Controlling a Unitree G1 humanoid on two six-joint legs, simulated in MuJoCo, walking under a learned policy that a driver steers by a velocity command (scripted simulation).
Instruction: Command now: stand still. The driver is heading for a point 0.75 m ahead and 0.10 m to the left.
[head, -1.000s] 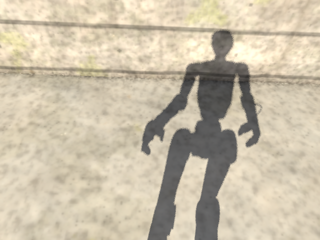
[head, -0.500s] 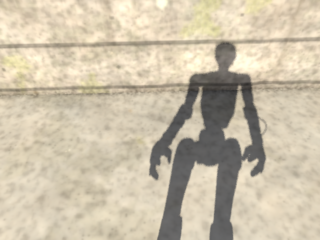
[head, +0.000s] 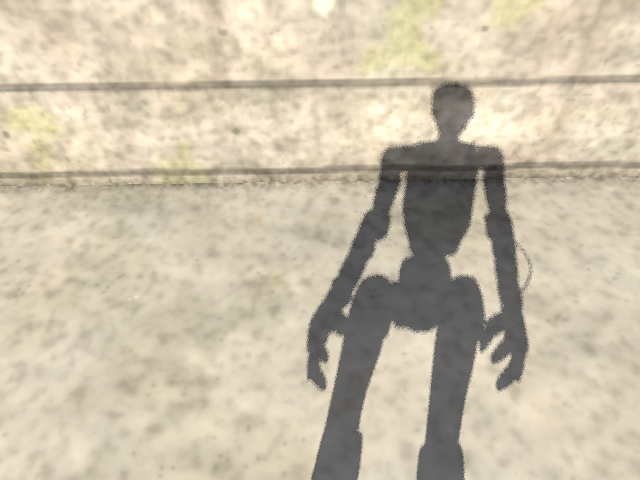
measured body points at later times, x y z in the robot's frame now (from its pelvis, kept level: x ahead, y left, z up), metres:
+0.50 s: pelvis +0.11 +0.05 +0.00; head +0.12 +0.07 +0.45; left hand +0.14 +0.29 -0.16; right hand +0.05 -0.19 -0.14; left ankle +0.05 +0.11 -0.74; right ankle +0.08 -0.08 -0.67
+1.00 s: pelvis +0.39 +0.02 +0.00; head +0.41 +0.02 +0.44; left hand +0.39 +0.27 -0.15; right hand +0.45 -0.22 -0.15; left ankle +0.37 +0.16 -0.66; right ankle +0.40 -0.02 -0.74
